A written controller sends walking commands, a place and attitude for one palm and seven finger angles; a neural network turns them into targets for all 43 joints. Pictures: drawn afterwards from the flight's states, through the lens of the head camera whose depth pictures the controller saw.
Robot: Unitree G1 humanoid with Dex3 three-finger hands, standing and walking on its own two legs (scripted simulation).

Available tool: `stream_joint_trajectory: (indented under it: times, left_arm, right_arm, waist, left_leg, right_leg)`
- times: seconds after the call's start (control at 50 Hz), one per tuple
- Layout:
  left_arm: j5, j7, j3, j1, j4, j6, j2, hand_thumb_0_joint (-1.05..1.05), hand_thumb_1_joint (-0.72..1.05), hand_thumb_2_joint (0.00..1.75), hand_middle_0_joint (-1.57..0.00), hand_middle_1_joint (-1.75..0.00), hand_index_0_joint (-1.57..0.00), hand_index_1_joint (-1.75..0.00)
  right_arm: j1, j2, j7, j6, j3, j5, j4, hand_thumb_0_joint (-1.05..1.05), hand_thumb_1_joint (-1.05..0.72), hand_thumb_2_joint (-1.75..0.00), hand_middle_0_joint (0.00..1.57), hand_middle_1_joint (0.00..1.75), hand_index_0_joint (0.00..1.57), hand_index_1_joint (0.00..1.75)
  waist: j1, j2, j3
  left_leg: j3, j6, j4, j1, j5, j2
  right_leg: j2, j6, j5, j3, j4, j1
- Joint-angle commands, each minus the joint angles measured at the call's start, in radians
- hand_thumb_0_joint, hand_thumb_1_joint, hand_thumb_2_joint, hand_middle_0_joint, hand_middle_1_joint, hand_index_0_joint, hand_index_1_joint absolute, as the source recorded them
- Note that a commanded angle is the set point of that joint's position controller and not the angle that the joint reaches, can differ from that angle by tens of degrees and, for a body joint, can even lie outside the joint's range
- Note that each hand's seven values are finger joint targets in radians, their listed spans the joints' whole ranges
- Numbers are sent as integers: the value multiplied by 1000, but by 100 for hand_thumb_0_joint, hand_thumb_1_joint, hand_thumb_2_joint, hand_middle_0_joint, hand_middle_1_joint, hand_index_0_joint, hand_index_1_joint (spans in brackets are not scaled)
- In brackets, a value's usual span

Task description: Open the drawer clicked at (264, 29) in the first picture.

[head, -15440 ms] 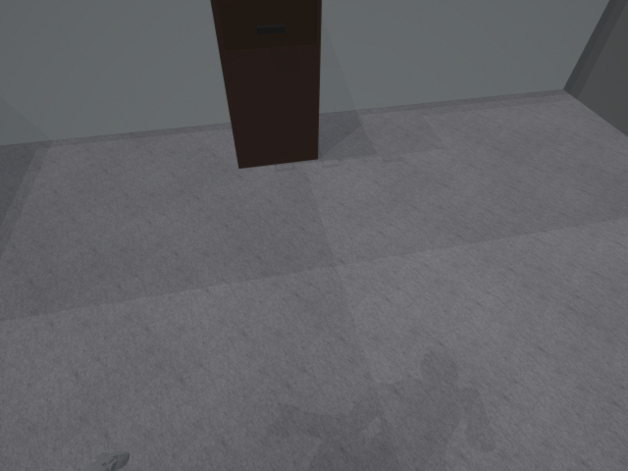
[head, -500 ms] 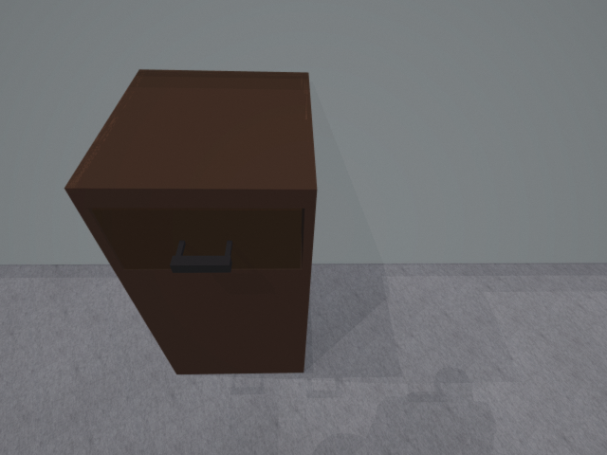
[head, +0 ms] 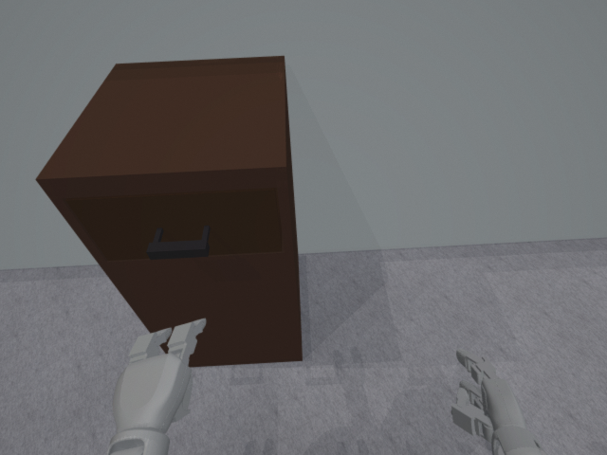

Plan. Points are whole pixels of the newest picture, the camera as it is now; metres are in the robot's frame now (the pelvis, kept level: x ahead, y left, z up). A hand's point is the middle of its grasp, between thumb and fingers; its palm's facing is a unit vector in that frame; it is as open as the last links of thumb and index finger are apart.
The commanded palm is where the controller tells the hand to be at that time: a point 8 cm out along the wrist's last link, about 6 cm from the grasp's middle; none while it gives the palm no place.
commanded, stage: raise the hand with hooked fingers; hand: left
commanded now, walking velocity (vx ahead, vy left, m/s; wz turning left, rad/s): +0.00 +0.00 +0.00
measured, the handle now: (180, 240) +0.49 +0.29 -0.06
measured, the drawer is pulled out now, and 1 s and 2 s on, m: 0.00 0.00 0.00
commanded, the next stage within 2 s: move the hooked fingers above the handle in 1.50 s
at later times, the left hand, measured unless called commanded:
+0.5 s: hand (161, 343) +0.25 +0.22 +0.01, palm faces -0.07 -0.12 -0.99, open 11.4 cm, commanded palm +0.24 +0.23 +0.08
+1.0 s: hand (130, 262) +0.33 +0.27 +0.08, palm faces +0.09 -0.10 -0.99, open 13.7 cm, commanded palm +0.31 +0.27 +0.14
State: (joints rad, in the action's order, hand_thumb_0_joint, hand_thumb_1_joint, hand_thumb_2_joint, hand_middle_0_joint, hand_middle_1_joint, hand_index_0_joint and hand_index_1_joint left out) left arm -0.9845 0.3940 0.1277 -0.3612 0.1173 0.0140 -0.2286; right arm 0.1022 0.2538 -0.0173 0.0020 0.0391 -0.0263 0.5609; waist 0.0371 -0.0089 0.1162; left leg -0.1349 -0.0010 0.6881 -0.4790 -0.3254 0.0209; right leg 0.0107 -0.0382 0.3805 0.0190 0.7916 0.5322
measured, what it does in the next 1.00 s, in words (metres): shifts its weight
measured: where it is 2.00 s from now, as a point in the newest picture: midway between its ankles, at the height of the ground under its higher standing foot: outside the picture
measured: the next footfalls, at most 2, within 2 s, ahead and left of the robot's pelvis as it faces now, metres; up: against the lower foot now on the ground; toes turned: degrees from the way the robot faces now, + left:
none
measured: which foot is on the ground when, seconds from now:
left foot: down 0.00-1.00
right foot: down 0.00-1.00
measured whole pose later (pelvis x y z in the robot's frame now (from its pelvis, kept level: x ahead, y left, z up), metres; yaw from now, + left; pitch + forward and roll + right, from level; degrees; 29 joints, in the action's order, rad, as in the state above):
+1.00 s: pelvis +0.03 +0.04 +0.02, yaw -2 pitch +2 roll +0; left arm -0.98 0.19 0.11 0.02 0.09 -0.16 -0.40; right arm 0.10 0.21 0.03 -0.08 0.00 0.01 0.60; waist 0.06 0.06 0.06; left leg 0.01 -0.03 0.56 -0.28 -0.32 -0.05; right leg 0.01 0.01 0.33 0.05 0.58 0.29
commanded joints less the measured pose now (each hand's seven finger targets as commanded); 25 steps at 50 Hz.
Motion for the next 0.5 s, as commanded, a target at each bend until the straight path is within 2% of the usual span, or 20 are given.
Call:
stream_joint_trajectory:
  times: [0.0,0.02,0.04,0.06,0.08,0.12,0.14,0.16,0.2,0.24,0.26,0.32,0.34,0.38,0.4,0.44,0.46,0.48]
  left_arm:
    - [-125,115,-186,-32,-226,7,-252,0,41,69,-24,-62,-24,-62]
    - [-140,140,-198,33,-281,12,-275,0,39,68,-24,-63,-24,-63]
    - [-154,163,-221,129,-359,18,-315,0,36,67,-24,-64,-24,-64]
    - [-150,182,-203,195,-390,26,-297,0,34,66,-24,-66,-24,-66]
    - [-145,191,-196,254,-383,41,-295,0,32,65,-24,-68,-24,-68]
    - [-117,189,-180,306,-377,85,-293,0,27,63,-25,-70,-25,-70]
    - [-90,176,-160,348,-365,95,-278,0,25,62,-25,-72,-25,-72]
    - [-65,160,-150,338,-327,99,-272,0,22,61,-25,-74,-25,-74]
    - [-29,113,-144,309,-243,77,-268,0,18,59,-25,-76,-25,-76]
    - [-7,59,-133,256,-163,19,-251,0,13,57,-25,-80,-25,-80]
    - [1,28,-133,223,-137,-10,-258,0,11,56,-26,-81,-26,-81]
    - [19,-55,-193,124,-142,-68,-330,0,4,53,-26,-86,-26,-86]
    - [18,-69,-235,99,-163,-70,-366,0,1,52,-26,-87,-26,-87]
    - [17,-84,-233,98,-227,-51,-356,0,-3,50,-27,-90,-27,-90]
    - [18,-86,-232,104,-267,-34,-350,0,-6,49,-27,-92,-27,-92]
    - [11,-66,-244,131,-321,-9,-342,0,-10,47,-27,-94,-27,-94]
    - [7,-45,-251,164,-345,8,-341,0,-13,46,-27,-96,-27,-96]
    - [1,-24,-263,155,-344,23,-338,0,-15,45,-27,-98,-27,-98]
  right_arm:
    - [-135,58,-17,-49,24,-16,-193,0,-90,-90,20,30,20,30]
    - [-131,55,-15,-53,28,-22,-192,0,-90,-90,20,30,20,30]
    - [-125,52,-10,-57,30,-33,-183,0,-90,-90,20,30,20,30]
    - [-134,51,-4,-55,33,-38,-178,0,-90,-90,20,30,20,30]
    - [-133,48,0,-47,34,-41,-160,0,-90,-90,20,30,20,30]
    - [-135,48,8,-27,33,-43,-144,0,-90,-90,20,30,20,30]
    - [-128,49,13,-20,32,-41,-135,0,-90,-90,20,30,20,30]
    - [-125,54,17,-7,32,-37,-129,0,-90,-90,20,30,20,30]
    - [-126,61,25,2,24,-28,-118,0,-90,-90,20,30,20,30]
    - [-130,64,28,-4,17,-16,-118,0,-90,-90,20,30,20,30]
    - [-127,64,34,-9,13,-6,-120,0,-90,-90,20,30,20,30]
    - [-127,71,41,-25,-1,2,-130,0,-90,-90,20,30,20,30]
    - [-130,75,41,-30,-6,0,-136,0,-90,-90,20,30,20,30]
    - [-128,65,39,-28,-9,-4,-131,0,-90,-90,20,30,20,30]
    - [-130,64,40,-25,-7,-6,-132,0,-90,-90,20,30,20,30]
    - [-133,59,40,-20,-5,-11,-135,0,-90,-90,20,30,20,30]
    - [-127,57,40,-13,1,-14,-132,0,-90,-90,20,30,20,30]
    - [-118,55,39,-5,10,-14,-127,0,-90,-90,20,30,20,30]
  waist:
    - [121,85,140]
    - [107,131,200]
    - [85,122,241]
    - [54,113,251]
    - [26,98,248]
    - [-12,85,204]
    - [-44,26,175]
    - [-56,2,145]
    - [-52,-55,120]
    - [-32,-93,114]
    - [-12,-124,107]
    - [45,-142,192]
    - [64,-107,220]
    - [64,-87,217]
    - [65,-54,216]
    - [60,-45,182]
    - [48,-43,170]
    - [49,-22,183]
  left_leg:
    - [66,-10,-27,-4,145,-73]
    - [71,-14,0,41,176,-72]
    - [85,-17,33,62,177,-74]
    - [97,-26,60,88,175,-70]
    - [101,-29,89,95,160,-69]
    - [111,-35,132,78,111,-70]
    - [122,-40,145,64,81,-67]
    - [117,-43,144,40,53,-65]
    - [114,-46,117,-25,42,-64]
    - [111,-44,82,-49,59,-67]
    - [106,-41,56,-62,72,-66]
    - [104,-31,-1,-52,153,-70]
    - [107,-28,-15,-40,177,-76]
    - [110,-28,-32,-18,205,-78]
    - [114,-28,-38,-12,202,-80]
    - [130,-33,-42,-14,197,-82]
    - [134,-35,-41,-6,199,-83]
    - [133,-37,-35,9,210,-84]
  right_leg:
    - [-27,-58,-168,127,-129,-110]
    - [-30,-62,-201,145,-115,-88]
    - [-28,-59,-184,170,-111,-61]
    - [-23,-56,-180,186,-119,-25]
    - [-14,-49,-156,198,-126,15]
    - [-1,-38,-100,214,-149,66]
    - [1,-26,-66,216,-168,82]
    - [5,-14,-53,200,-181,77]
    - [10,4,-110,175,-190,-4]
    - [10,15,-170,163,-203,-69]
    - [15,23,-212,162,-215,-124]
    - [36,43,-499,175,-186,-317]
    - [32,37,-555,174,-167,-359]
    - [39,42,-670,157,-154,-388]
    - [37,38,-662,152,-157,-388]
    - [30,31,-610,146,-169,-358]
    - [25,29,-586,142,-171,-335]
    - [22,26,-582,135,-168,-325]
